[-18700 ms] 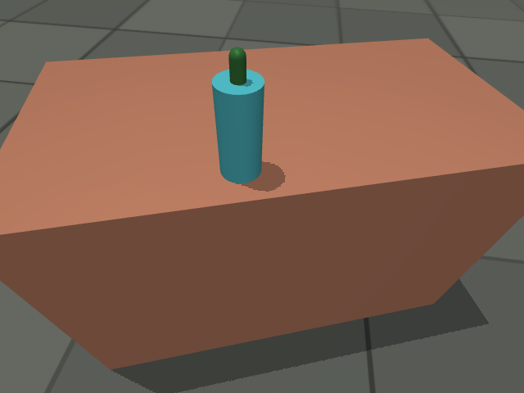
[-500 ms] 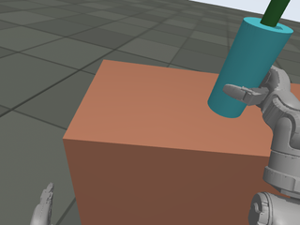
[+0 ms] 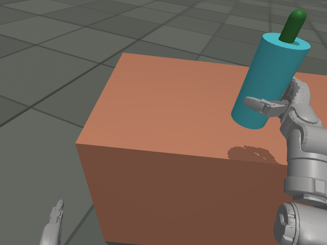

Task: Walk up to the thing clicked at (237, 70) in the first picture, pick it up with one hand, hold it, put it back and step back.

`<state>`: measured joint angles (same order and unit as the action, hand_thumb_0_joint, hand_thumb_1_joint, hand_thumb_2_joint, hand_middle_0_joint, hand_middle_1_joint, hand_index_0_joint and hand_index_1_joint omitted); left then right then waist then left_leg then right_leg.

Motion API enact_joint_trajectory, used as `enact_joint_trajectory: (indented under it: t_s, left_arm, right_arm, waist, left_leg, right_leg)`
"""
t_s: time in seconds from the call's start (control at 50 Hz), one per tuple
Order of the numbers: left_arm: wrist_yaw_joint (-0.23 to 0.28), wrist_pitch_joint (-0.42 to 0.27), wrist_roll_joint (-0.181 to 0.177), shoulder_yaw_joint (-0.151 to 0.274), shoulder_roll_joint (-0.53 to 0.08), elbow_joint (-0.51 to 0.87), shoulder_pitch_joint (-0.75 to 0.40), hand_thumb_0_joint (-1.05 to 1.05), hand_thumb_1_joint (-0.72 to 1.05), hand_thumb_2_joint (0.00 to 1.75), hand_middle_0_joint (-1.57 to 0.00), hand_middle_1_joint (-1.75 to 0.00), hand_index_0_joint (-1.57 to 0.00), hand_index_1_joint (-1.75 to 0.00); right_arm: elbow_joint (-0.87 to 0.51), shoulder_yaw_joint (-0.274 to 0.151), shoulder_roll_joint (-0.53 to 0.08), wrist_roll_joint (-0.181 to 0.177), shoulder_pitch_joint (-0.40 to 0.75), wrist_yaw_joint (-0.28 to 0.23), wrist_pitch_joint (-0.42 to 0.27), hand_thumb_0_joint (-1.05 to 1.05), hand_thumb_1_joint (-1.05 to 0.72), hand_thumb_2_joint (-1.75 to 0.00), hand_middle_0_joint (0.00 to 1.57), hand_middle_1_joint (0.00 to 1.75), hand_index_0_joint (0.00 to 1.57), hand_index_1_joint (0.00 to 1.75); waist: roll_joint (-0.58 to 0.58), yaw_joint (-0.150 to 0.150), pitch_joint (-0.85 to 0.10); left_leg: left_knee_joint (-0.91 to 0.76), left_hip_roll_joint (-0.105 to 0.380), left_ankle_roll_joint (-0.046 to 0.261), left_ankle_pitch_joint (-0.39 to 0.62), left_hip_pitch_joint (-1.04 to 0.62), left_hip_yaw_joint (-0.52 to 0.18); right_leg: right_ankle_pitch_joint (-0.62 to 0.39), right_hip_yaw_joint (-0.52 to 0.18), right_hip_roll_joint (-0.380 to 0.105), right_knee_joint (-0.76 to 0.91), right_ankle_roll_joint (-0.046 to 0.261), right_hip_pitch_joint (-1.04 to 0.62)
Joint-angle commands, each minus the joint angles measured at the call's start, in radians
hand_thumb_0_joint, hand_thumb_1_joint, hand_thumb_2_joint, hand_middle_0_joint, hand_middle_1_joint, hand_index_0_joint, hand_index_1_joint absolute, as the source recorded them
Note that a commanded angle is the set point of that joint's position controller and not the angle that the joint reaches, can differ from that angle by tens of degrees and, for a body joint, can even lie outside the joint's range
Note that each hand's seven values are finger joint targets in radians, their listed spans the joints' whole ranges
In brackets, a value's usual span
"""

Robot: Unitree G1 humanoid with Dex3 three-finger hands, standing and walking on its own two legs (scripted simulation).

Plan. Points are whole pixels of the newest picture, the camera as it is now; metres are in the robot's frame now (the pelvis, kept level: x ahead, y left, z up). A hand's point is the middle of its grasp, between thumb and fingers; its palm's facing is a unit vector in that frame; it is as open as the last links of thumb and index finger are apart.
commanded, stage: crouch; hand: right
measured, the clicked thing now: (269, 74) +0.41 -0.18 +0.29
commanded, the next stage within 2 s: lower in 0.64 s
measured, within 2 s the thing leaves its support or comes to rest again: rests again in 1.78 s
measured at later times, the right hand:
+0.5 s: hand (261, 98) +0.45 -0.22 +0.21, palm faces +0.26 +0.97 -0.01, open 11.6 cm
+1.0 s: hand (258, 107) +0.47 -0.23 +0.16, palm faces +0.27 +0.96 -0.03, open 11.6 cm
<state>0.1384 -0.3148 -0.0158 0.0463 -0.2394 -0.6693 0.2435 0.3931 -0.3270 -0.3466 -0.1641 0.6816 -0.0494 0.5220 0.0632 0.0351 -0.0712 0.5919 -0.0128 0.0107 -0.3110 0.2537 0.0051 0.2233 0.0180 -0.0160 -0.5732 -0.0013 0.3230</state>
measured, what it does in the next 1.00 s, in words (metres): stands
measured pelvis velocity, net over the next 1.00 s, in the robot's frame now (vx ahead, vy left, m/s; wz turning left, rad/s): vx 0.02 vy -0.01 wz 0.02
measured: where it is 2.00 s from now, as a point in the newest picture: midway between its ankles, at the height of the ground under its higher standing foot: outside the picture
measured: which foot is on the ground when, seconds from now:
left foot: down 0.00-1.00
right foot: down 0.00-1.00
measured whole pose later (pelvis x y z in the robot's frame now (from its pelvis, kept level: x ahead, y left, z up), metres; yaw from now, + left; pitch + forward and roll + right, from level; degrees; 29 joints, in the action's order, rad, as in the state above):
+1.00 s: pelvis +0.02 -0.01 +0.00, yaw +1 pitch +4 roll +1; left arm 0.07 -0.23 -0.01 0.04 -0.24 -0.54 0.28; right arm 0.73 -0.37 -0.41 -0.12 0.70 0.00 0.14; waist 0.03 0.06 -0.06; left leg 0.56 -0.02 0.00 -0.30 0.33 -0.02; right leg 0.24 0.04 -0.02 -0.57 0.01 0.41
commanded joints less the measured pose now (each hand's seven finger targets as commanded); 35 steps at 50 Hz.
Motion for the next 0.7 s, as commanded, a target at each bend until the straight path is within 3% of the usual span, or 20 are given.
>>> enact_joint_trajectory:
  t_s: [0.0, 0.06, 0.12, 0.18, 0.22, 0.24, 0.3, 0.36, 0.4, 0.46, 0.48, 0.5, 0.56, 0.58, 0.62, 0.64, 0.68]
  left_arm:
    - [-0.003, -0.055, 0.001, 0.039, -0.116, 0.176, -0.122, 0.00, -0.51, 0.03, -0.05, -0.06, -0.06, -0.04]
    - [-0.009, -0.048, 0.004, 0.059, -0.134, 0.175, -0.075, 0.00, -0.51, 0.03, -0.05, -0.05, -0.06, -0.04]
    - [-0.019, -0.045, 0.002, 0.031, -0.104, 0.188, -0.085, 0.00, -0.51, 0.03, -0.05, -0.05, -0.06, -0.04]
    - [-0.022, -0.047, 0.002, 0.026, -0.111, 0.242, -0.118, 0.00, -0.52, 0.04, -0.05, -0.05, -0.05, -0.04]
    - [-0.017, -0.046, 0.002, 0.052, -0.138, 0.272, -0.125, 0.00, -0.51, 0.04, -0.05, -0.05, -0.06, -0.04]
    - [-0.014, -0.048, 0.003, 0.081, -0.178, 0.302, -0.120, 0.00, -0.52, 0.04, -0.05, -0.05, -0.05, -0.04]
    - [-0.021, -0.034, 0.003, 0.008, -0.085, 0.218, -0.053, 0.00, -0.51, 0.04, -0.04, -0.05, -0.05, -0.04]
    - [-0.025, -0.030, 0.006, 0.016, -0.094, 0.232, -0.070, 0.00, -0.51, 0.04, -0.04, -0.05, -0.05, -0.04]
    - [-0.024, -0.025, 0.006, 0.047, -0.128, 0.240, -0.058, 0.00, -0.52, 0.04, -0.04, -0.05, -0.05, -0.04]
    - [-0.033, -0.016, 0.007, 0.029, -0.107, 0.205, -0.032, 0.00, -0.52, 0.04, -0.04, -0.05, -0.05, -0.04]
    - [-0.035, -0.016, 0.004, 0.042, -0.123, 0.220, -0.031, 0.00, -0.51, 0.04, -0.05, -0.05, -0.05, -0.04]
    - [-0.034, -0.023, 0.004, 0.061, -0.151, 0.294, -0.098, 0.00, -0.52, 0.04, -0.05, -0.05, -0.05, -0.04]
    - [-0.043, -0.014, 0.001, 0.026, -0.102, 0.237, -0.056, 0.00, -0.52, 0.04, -0.04, -0.05, -0.05, -0.04]
    - [-0.039, -0.023, 0.000, 0.044, -0.137, 0.332, -0.136, 0.00, -0.53, 0.05, -0.05, -0.04, -0.05, -0.04]
    - [-0.040, -0.017, 0.005, 0.053, -0.149, 0.300, -0.080, 0.00, -0.53, 0.05, -0.05, -0.05, -0.05, -0.04]
    - [-0.041, -0.015, 0.003, 0.050, -0.145, 0.290, -0.061, 0.00, -0.53, 0.05, -0.04, -0.04, -0.05, -0.04]
    - [-0.043, -0.007, 0.002, 0.058, -0.142, 0.260, -0.020, 0.00, -0.52, 0.04, -0.04, -0.05, -0.05, -0.04]
  right_arm:
    - [-0.195, -0.073, -0.295, 0.002, 0.629, 0.010, -0.166, 0.00, 0.15, -1.23, 1.14, 1.36, 1.21, 1.36]
    - [-0.146, -0.080, -0.314, 0.012, 0.649, 0.022, -0.198, 0.00, 0.14, -1.22, 1.13, 1.35, 1.20, 1.35]
    - [-0.138, -0.069, -0.312, 0.018, 0.656, 0.029, -0.227, 0.00, 0.15, -1.22, 1.13, 1.35, 1.20, 1.35]
    - [-0.166, -0.070, -0.327, 0.015, 0.704, 0.031, -0.268, 0.00, 0.12, -1.24, 1.16, 1.37, 1.22, 1.37]
    - [-0.189, -0.076, -0.347, 0.013, 0.726, 0.028, -0.294, 0.00, 0.11, -1.23, 1.15, 1.36, 1.21, 1.36]
    - [-0.203, -0.080, -0.358, 0.012, 0.749, 0.027, -0.308, 0.00, 0.10, -1.24, 1.16, 1.37, 1.23, 1.37]
    - [-0.175, -0.061, -0.330, 0.012, 0.717, 0.030, -0.340, 0.00, 0.12, -1.23, 1.16, 1.36, 1.22, 1.36]
    - [-0.162, -0.080, -0.359, 0.014, 0.712, 0.026, -0.355, 0.00, 0.09, -1.22, 1.16, 1.35, 1.22, 1.35]
    - [-0.123, -0.084, -0.354, 0.015, 0.676, 0.025, -0.351, 0.00, 0.09, -1.22, 1.15, 1.35, 1.21, 1.35]
    - [-0.080, -0.077, -0.348, 0.020, 0.661, 0.033, -0.364, 0.00, 0.07, -1.24, 1.18, 1.37, 1.24, 1.37]
    - [-0.065, -0.082, -0.348, 0.019, 0.643, 0.033, -0.367, 0.00, 0.07, -1.24, 1.17, 1.37, 1.23, 1.37]
    - [-0.144, -0.086, -0.366, 0.017, 0.706, 0.032, -0.378, 0.00, 0.07, -1.23, 1.17, 1.36, 1.23, 1.36]
    - [-0.048, -0.066, -0.326, 0.017, 0.660, 0.039, -0.391, 0.00, 0.09, -1.23, 1.16, 1.36, 1.23, 1.36]
    - [-0.130, -0.077, -0.346, 0.013, 0.708, 0.042, -0.411, 0.00, 0.09, -1.24, 1.17, 1.37, 1.23, 1.37]
    - [-0.083, -0.065, -0.340, 0.015, 0.710, 0.049, -0.417, 0.00, 0.09, -1.25, 1.17, 1.38, 1.24, 1.38]
    - [-0.099, -0.082, -0.369, 0.014, 0.721, 0.047, -0.420, 0.00, 0.08, -1.25, 1.18, 1.38, 1.24, 1.38]
    - [-0.071, -0.083, -0.359, 0.012, 0.690, 0.051, -0.424, 0.00, 0.06, -1.23, 1.18, 1.37, 1.23, 1.37]
  waist:
    - [-0.032, -0.008, -0.236]
    - [-0.025, 0.007, -0.288]
    - [-0.009, -0.007, -0.298]
    - [-0.014, -0.007, -0.354]
    - [-0.005, 0.002, -0.361]
    - [-0.018, 0.012, -0.411]
    - [0.029, -0.004, -0.334]
    - [0.052, -0.001, -0.368]
    - [0.032, 0.014, -0.346]
    - [0.038, 0.012, -0.332]
    - [0.022, 0.011, -0.323]
    - [0.032, 0.013, -0.391]
    - [-0.010, 0.013, -0.318]
    - [-0.022, 0.010, -0.389]
    - [-0.020, 0.022, -0.383]
    - [0.001, 0.015, -0.372]
    - [0.005, 0.020, -0.383]
  left_leg:
    - [-0.126, 0.001, -0.015, 0.152, 0.073, 0.021]
    - [-0.115, 0.000, -0.015, 0.211, 0.080, 0.017]
    - [-0.114, 0.002, -0.014, 0.215, 0.070, 0.015]
    - [-0.114, -0.002, -0.013, 0.234, 0.053, 0.016]
    - [-0.118, 0.000, -0.013, 0.230, 0.047, 0.011]
    - [-0.116, -0.004, -0.011, 0.239, 0.043, 0.014]
    - [-0.120, -0.005, -0.007, 0.225, 0.059, 0.013]
    - [-0.113, -0.005, -0.006, 0.258, 0.052, 0.011]
    - [-0.118, -0.006, -0.009, 0.255, 0.064, 0.012]
    - [-0.116, -0.006, -0.009, 0.269, 0.068, 0.013]
    - [-0.114, -0.010, -0.008, 0.270, 0.073, 0.019]
    - [-0.111, -0.008, -0.010, 0.293, 0.046, 0.015]
    - [-0.115, -0.010, -0.010, 0.264, 0.068, 0.017]
    - [-0.112, -0.009, -0.012, 0.282, 0.044, 0.015]
    - [-0.108, -0.014, -0.010, 0.292, 0.062, 0.017]
    - [-0.108, -0.012, -0.009, 0.294, 0.066, 0.015]
    - [-0.105, -0.010, -0.012, 0.330, 0.067, 0.011]
  right_leg:
    - [-0.056, -0.009, 0.005, 0.074, 0.021, -0.180]
    - [-0.114, -0.008, 0.006, 0.060, 0.023, -0.210]
    - [-0.122, -0.004, 0.007, 0.063, 0.022, -0.207]
    - [-0.146, -0.007, 0.003, 0.062, 0.020, -0.229]
    - [-0.134, -0.004, 0.006, 0.061, 0.021, -0.236]
    - [-0.143, -0.009, 0.000, 0.063, 0.021, -0.261]
    - [-0.136, -0.006, 0.003, 0.065, 0.018, -0.227]
    - [-0.172, -0.002, 0.002, 0.056, 0.014, -0.242]
    - [-0.161, -0.002, 0.002, 0.060, 0.017, -0.235]
    - [-0.182, -0.001, 0.002, 0.058, 0.015, -0.222]
    - [-0.192, -0.005, -0.003, 0.058, 0.014, -0.222]
    - [-0.213, -0.005, -0.001, 0.052, 0.015, -0.246]
    - [-0.177, -0.005, -0.002, 0.061, 0.018, -0.212]
    - [-0.193, -0.007, -0.003, 0.057, 0.019, -0.242]
    - [-0.213, -0.010, -0.007, 0.054, 0.018, -0.249]
    - [-0.216, -0.009, -0.005, 0.052, 0.016, -0.249]
    - [-0.255, -0.006, -0.003, 0.038, 0.019, -0.263]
